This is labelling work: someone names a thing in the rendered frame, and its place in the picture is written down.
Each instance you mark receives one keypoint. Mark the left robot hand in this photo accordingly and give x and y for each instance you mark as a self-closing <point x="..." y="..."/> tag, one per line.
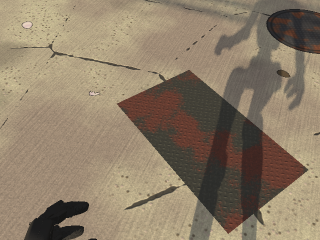
<point x="46" y="227"/>

